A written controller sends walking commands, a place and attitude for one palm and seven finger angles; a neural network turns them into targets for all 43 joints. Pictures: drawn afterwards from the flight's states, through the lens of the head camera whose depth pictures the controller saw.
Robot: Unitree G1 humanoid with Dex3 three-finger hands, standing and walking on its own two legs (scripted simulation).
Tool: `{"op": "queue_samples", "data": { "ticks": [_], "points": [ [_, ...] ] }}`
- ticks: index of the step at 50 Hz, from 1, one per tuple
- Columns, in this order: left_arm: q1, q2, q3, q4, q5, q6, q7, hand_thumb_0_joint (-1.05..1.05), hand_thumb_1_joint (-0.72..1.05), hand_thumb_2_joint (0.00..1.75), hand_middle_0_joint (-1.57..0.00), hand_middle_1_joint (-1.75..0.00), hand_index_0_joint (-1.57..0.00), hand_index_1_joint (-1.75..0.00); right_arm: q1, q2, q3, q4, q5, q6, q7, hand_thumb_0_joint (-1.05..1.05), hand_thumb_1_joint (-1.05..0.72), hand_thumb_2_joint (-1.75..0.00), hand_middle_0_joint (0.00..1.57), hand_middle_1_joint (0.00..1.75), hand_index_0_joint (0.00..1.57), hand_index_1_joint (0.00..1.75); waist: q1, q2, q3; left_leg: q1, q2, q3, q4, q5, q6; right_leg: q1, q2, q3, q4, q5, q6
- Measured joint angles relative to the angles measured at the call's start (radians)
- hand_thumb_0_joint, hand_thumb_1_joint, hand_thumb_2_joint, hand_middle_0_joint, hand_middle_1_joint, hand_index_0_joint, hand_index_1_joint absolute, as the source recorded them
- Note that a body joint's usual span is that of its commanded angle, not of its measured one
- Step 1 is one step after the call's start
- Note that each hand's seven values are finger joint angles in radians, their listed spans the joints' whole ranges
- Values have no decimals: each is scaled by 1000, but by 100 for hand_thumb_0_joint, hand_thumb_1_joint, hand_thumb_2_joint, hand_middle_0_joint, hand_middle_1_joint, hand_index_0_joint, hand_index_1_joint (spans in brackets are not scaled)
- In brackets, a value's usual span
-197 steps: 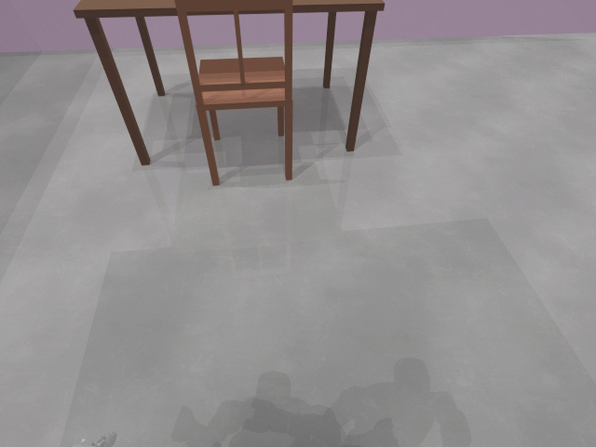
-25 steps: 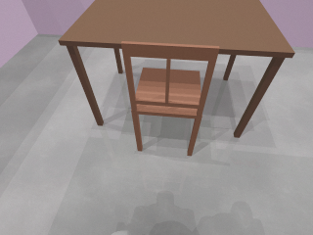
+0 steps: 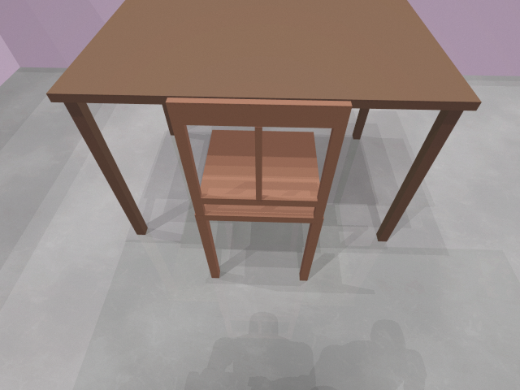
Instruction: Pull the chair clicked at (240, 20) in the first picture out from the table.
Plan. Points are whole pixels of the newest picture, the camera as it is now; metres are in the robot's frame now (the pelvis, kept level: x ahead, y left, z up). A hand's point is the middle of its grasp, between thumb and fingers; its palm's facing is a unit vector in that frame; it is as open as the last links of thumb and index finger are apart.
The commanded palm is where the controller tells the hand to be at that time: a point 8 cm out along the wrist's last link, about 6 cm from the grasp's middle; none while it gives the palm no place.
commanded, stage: take the last steps up to it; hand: left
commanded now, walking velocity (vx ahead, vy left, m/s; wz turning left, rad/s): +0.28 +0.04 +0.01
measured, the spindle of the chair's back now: (258, 165) +0.65 +0.02 -0.10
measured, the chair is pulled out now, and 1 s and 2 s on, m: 0.00 0.00 0.00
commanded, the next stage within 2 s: come to a stop and stand still in 0.34 s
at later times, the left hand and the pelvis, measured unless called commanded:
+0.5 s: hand out of the picture +0.14 +0.20 -0.19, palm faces +0.08 -0.99 -0.14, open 7.4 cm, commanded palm none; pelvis +0.16 +0.03 +0.00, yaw +0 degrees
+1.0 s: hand (173, 331) +0.25 +0.18 -0.16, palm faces +0.02 -0.96 -0.27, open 7.4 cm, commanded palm none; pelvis +0.18 -0.01 +0.00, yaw +0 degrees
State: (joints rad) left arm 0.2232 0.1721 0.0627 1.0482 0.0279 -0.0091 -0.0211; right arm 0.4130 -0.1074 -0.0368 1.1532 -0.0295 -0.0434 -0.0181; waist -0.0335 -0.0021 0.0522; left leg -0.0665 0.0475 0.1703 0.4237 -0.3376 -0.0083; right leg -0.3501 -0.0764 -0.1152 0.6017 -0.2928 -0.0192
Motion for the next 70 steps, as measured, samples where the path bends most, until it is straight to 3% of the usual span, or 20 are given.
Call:
{"op": "queue_samples", "data": {
  "ticks": [2, 4, 6, 8, 13, 18, 20, 23, 26, 31, 35, 38, 41, 44, 46, 49, 54, 60, 65, 70],
  "points": [
    [-10, -4, 0, -10, 2, -26, 3, 1, 92, 90, -20, -30, -19, -30, 9, -5, -1, 10, 8, 6, 5, 1, -91, -90, 20, 30, 21, 30, 5, 13, 7, -43, 18, -13, 143, -78, 7, 23, 10, -9, -26, 64, -15],
    [-10, -18, -5, -16, -4, -46, 9, 1, 92, 90, -20, -30, -19, -30, -9, -18, -3, 18, 11, 24, 12, 1, -91, -90, 20, 30, 20, 30, 10, 34, 13, -144, 23, -67, 389, -147, 29, 39, 22, -28, 2, 31, -18],
    [9, -24, -2, -19, -7, -52, 24, 0, 93, 90, -20, -30, -20, -30, -37, -30, -9, 13, 10, 34, 17, 1, -91, -90, 20, 30, 20, 30, 20, 37, 3, -246, 20, -94, 571, -116, 40, 79, 32, -36, -38, 16, -19],
    [35, -26, -5, -12, -5, -52, 31, 0, 93, 90, -20, -30, -20, -30, -72, -43, -16, -9, 6, 33, 19, 1, -91, -90, 20, 30, 20, 30, 24, 34, -10, -325, 28, -99, 626, -53, 35, 121, 40, -38, -102, 31, -12],
    [88, -35, -18, 24, 1, -47, 28, 0, 92, 90, -20, -30, -20, -30, -162, -63, -23, -86, 7, 18, 23, 1, -91, -90, 19, 30, 20, 30, 23, 17, -27, -402, 44, -88, 452, 46, 16, 202, 47, -40, -211, 45, -2],
    [113, -38, -18, 50, 0, -36, 23, 0, 91, 90, -20, -30, -20, -30, -223, -70, -15, -128, 7, -2, 28, 1, -91, -90, 19, 30, 20, 30, 52, -1, -17, -328, 25, -77, 197, 116, 17, 247, 42, -36, -182, -21, 30],
    [123, -32, -16, 56, -4, -25, 22, 0, 91, 90, -20, -30, -20, -30, -233, -68, -10, -137, 2, -17, 23, 1, -91, -90, 19, 30, 20, 30, 56, -15, -13, -285, 8, -66, 145, 136, 28, 229, 26, -26, -84, -88, 31],
    [102, -18, -12, 63, -5, -2, 28, 1, 91, 90, -20, -30, -20, -30, -237, -48, 3, -148, -3, -23, 9, 0, -91, -90, 19, 30, 20, 30, 58, -44, -4, -263, -13, -43, 167, 74, 58, 96, 24, 35, 258, -227, -1],
    [66, -7, -11, 58, -9, 0, 34, 1, 91, 90, -20, -30, -20, -30, -224, -29, 9, -137, 3, -22, -17, 0, -92, -90, 20, 30, 20, 30, 55, -51, 0, -205, -32, -32, 86, 91, 59, -11, 25, 55, 416, -177, 8],
    [7, 0, -21, 28, -14, 16, 52, 1, 92, 90, -20, -30, -19, -30, -224, -36, 15, -99, 10, 3, -32, 0, -95, -90, 20, 30, 21, 30, 45, -47, 16, -130, -49, -28, -6, 114, 60, -24, 21, 66, 221, -107, 38],
    [-25, 12, -20, 4, -10, 35, 54, 1, 92, 90, -20, -30, -19, -30, -225, -36, 4, -82, 10, 34, -30, 0, -94, -90, 20, 30, 21, 30, 33, -34, 29, -111, -43, -27, 11, 88, 46, 3, 25, 60, 104, -83, 33],
    [-33, 19, -16, -15, -6, 36, 53, 0, 92, 90, -20, -30, -19, -30, -217, -38, -7, -79, 10, 51, -26, 0, -93, -90, 20, 30, 21, 30, 30, -22, 36, -114, -36, -22, 58, 55, 28, 46, 28, 53, 6, 7, 23],
    [-36, 13, -17, -21, -1, 23, 56, 0, 92, 90, -20, -30, -19, -30, -218, -52, -20, -78, 18, 69, -20, 0, -92, -90, 20, 30, 21, 30, 23, 16, 42, -152, -13, -41, 165, -14, 4, 65, 49, 40, -14, 22, -12],
    [-41, 5, -25, -26, -2, 16, 58, 0, 91, 90, -20, -30, -20, -30, -224, -63, -28, -82, 24, 93, -19, 1, -92, -90, 20, 30, 20, 30, 19, 27, 42, -232, -40, -114, 394, -170, -10, 69, 51, 33, -28, 15, -36],
    [-47, -4, -27, -30, -2, 19, 60, 0, 91, 90, -20, -30, -20, -30, -229, -71, -31, -86, 24, 99, -18, 1, -92, -90, 20, 30, 20, 30, 21, 30, 43, -272, -51, -144, 517, -181, -20, 74, 50, 33, -53, 34, -39],
    [-52, -14, -28, -40, -1, 21, 59, 0, 91, 90, -20, -30, -20, -30, -234, -80, -34, -94, 22, 104, -12, 1, -91, -90, 20, 30, 20, 30, 27, 29, 40, -292, -52, -164, 579, -161, -34, 72, 48, 34, -82, 62, -40],
    [-51, -14, -24, -52, 4, 23, 53, 0, 91, 90, -20, -30, -20, -30, -230, -83, -28, -107, 20, 100, -2, 1, -91, -90, 20, 30, 20, 30, 44, 12, 27, -243, -37, -165, 444, -135, -36, 56, 45, 36, -116, 103, -37],
    [-18, 0, -20, -25, -5, 31, 47, 0, 91, 90, -20, -30, -20, -30, -190, -74, -6, -106, 15, 61, -3, 1, -91, -90, 20, 30, 20, 30, 50, 7, -15, -83, -20, -158, 51, 0, -6, 26, 61, 24, -109, 124, -15],
    [19, 16, -20, 23, -5, 45, 38, 0, 91, 90, -20, -30, -20, -30, -129, -26, 23, -65, 5, 50, -11, 1, -91, -90, 20, 30, 20, 30, 53, -41, -36, -44, -45, -150, -3, 46, 4, 52, 48, 52, -119, 79, 9],
    [71, 2, -32, 64, -5, 34, 31, 0, 91, 90, -20, -30, -20, -30, -92, 2, 33, -28, 11, 47, -18, 1, -91, -90, 20, 30, 20, 30, 57, -41, -29, -8, -59, -142, -20, 46, 8, 78, 41, 69, -129, 136, 10]
  ]
}}
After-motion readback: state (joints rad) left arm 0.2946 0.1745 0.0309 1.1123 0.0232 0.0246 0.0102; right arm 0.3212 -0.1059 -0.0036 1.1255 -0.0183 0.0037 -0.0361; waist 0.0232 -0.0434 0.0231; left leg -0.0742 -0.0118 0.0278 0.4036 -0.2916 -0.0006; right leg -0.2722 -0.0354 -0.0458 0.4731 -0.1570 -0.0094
